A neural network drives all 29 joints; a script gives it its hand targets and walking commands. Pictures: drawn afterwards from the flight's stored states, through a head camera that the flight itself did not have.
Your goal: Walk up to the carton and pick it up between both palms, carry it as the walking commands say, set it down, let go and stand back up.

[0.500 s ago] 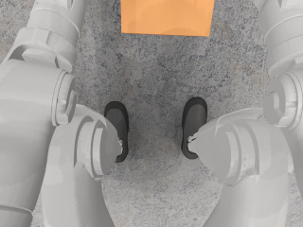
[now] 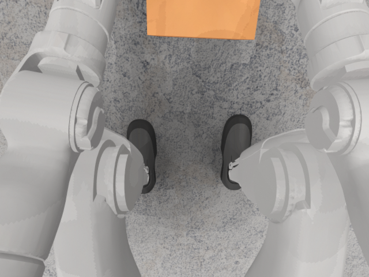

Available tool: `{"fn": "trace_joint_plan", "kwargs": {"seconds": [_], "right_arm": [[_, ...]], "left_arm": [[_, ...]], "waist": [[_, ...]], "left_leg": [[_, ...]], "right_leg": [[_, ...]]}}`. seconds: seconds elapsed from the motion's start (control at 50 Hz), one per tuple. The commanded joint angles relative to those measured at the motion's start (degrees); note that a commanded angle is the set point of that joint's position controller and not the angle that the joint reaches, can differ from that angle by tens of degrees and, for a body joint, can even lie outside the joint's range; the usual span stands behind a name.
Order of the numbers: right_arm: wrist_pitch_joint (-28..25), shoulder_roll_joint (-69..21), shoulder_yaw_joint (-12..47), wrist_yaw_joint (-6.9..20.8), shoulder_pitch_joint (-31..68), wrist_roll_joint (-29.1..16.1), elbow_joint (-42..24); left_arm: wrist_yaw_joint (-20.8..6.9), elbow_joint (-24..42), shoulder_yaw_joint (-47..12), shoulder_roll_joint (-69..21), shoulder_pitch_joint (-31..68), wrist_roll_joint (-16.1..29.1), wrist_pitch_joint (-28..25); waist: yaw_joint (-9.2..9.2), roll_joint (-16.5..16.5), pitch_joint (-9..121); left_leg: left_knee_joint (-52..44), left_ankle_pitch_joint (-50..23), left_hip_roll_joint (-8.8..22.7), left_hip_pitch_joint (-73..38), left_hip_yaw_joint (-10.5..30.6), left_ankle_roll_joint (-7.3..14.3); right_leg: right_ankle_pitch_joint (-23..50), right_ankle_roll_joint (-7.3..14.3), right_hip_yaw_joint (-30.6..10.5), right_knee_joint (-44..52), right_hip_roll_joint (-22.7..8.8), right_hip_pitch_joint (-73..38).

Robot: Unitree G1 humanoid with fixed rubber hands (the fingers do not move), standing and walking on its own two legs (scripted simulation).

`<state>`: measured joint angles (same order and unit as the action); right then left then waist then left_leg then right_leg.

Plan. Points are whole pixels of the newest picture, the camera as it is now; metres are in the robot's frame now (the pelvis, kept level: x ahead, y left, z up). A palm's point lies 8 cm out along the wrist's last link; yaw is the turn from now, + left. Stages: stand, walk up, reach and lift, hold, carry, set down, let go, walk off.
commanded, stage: reach and lift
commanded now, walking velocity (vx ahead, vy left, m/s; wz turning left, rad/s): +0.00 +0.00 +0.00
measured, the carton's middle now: out of the picture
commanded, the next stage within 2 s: none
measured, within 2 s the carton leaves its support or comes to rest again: leaves its support in 0.78 s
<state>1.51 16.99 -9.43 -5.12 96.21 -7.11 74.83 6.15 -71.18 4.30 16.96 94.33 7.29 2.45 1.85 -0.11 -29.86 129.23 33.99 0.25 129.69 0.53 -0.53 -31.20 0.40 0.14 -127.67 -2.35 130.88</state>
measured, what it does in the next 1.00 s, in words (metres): stands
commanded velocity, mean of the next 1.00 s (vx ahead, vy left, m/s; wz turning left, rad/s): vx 0.00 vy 0.00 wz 0.00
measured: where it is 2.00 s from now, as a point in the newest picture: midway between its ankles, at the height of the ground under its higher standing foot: (189, 165)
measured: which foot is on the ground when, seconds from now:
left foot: down 0.00-1.00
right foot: down 0.00-1.00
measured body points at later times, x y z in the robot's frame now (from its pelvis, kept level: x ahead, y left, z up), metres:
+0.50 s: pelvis +0.01 +0.00 -0.01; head +0.39 +0.00 +0.22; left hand +0.58 +0.12 -0.21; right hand +0.57 -0.16 -0.21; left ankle +0.11 +0.12 -0.32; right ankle +0.12 -0.12 -0.32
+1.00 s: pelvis +0.00 -0.01 +0.00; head +0.37 +0.00 +0.25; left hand +0.56 +0.11 -0.18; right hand +0.56 -0.15 -0.17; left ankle +0.11 +0.12 -0.32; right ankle +0.12 -0.13 -0.32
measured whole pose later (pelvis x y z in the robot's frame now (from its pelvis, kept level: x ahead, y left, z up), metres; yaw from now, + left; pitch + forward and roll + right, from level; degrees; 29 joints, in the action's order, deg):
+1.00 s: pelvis +0.00 -0.01 +0.00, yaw +1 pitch +34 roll +0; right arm 11.6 14.4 -10.4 -5.9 87.7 -5.6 63.9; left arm 7.8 -64.0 5.7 14.8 87.4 5.1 11.9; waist 2.6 0.1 -24.1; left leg 129.1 33.7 -2.5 129.1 2.4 -2.4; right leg -32.1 -1.4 -1.0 -128.1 0.8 129.7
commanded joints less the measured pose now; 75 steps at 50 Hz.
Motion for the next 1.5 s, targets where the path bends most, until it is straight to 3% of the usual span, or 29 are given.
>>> {"fn": "trace_joint_plan", "kwargs": {"seconds": [0.0,0.04,0.12,0.32,0.58,0.72,0.8,0.94,1.12,1.34,1.48], "right_arm": [[0.91,-30.39,3.80,8.87,16.25,1.42,-7.74],[2.35,-38.17,3.91,11.88,15.98,2.45,-9.29],[4.34,-46.24,3.62,15.59,13.73,3.62,-11.25],[5.72,-53.47,4.78,18.19,10.13,2.07,-14.08],[5.60,-56.08,8.22,18.04,11.09,-0.60,-15.36],[5.38,-59.01,11.85,17.12,17.18,-3.96,-21.66],[5.72,-60.22,12.88,16.55,21.35,-4.87,-23.54],[7.33,-60.52,12.13,15.25,25.85,-3.56,-25.23],[10.80,-63.11,10.54,14.85,25.47,0.03,-26.44],[12.99,-66.41,10.71,15.93,21.91,4.31,-29.33],[13.51,-69.22,14.48,15.00,20.47,3.51,-34.04]], "left_arm": [[-9.08,7.45,-4.73,-31.23,19.42,-1.94,0.81],[-12.14,7.75,-4.52,-39.87,18.25,-3.44,2.19],[-15.69,10.00,-4.12,-48.27,16.91,-4.41,3.71],[-17.98,12.41,-4.25,-53.98,14.53,-3.27,4.39],[-17.70,14.26,-7.14,-56.86,15.80,-0.67,4.24],[-16.35,20.99,-10.83,-58.97,22.01,3.03,3.81],[-15.25,22.46,-11.78,-59.42,26.08,3.66,3.76],[-14.34,25.09,-11.03,-58.16,32.65,3.19,4.66],[-13.98,28.02,-10.57,-59.96,35.44,2.08,7.52],[-13.80,27.63,-8.48,-64.36,28.59,-2.55,9.65],[-12.77,34.89,-12.60,-66.72,28.65,-1.74,9.79]], "waist": [[2.53,-2.50,57.03],[2.92,-2.70,54.73],[3.33,-3.06,52.36],[2.55,-3.06,51.62],[2.28,-3.27,55.57],[2.30,-3.79,70.71],[2.00,-3.89,74.77],[1.82,-3.19,80.72],[2.58,-2.61,86.98],[1.63,-1.50,87.53],[1.03,-1.27,102.78]], "left_leg": [[-8.74,-17.01,-6.43,-26.48,-0.57,-1.50],[-8.18,-16.72,-6.87,-25.32,-0.86,-1.23],[-7.28,-16.40,-7.20,-23.68,-1.42,-0.70],[-6.17,-19.24,-7.19,-21.30,-1.62,0.43],[-6.30,-21.87,-7.55,-22.93,-1.55,0.95],[-6.10,-27.39,-8.33,-32.27,-2.00,0.94],[-6.64,-26.77,-8.52,-35.20,-2.36,0.83],[-8.47,-19.44,-8.50,-34.50,-4.05,0.65],[-11.47,-15.84,-8.75,-36.34,-5.14,0.25],[-14.53,-18.81,-9.50,-35.73,-4.58,0.37],[-16.05,-24.80,-10.24,-40.88,-5.07,-0.42]], "right_leg": [[19.42,-1.21,0.79,6.82,7.35,-32.26],[18.79,-0.89,1.26,6.16,7.81,-30.11],[18.61,-0.42,1.83,5.13,8.36,-27.38],[21.95,0.37,1.51,4.13,8.64,-26.32],[24.56,0.84,1.43,4.13,8.92,-27.71],[28.77,0.54,2.38,4.47,9.29,-32.73],[27.28,0.04,3.04,5.72,9.44,-32.20],[21.72,-0.51,3.18,8.32,9.43,-37.38],[18.11,-0.88,3.97,10.99,9.38,-40.89],[19.99,-1.24,4.02,13.41,10.19,-38.56],[27.49,-1.80,4.04,13.95,10.90,-46.32]]}}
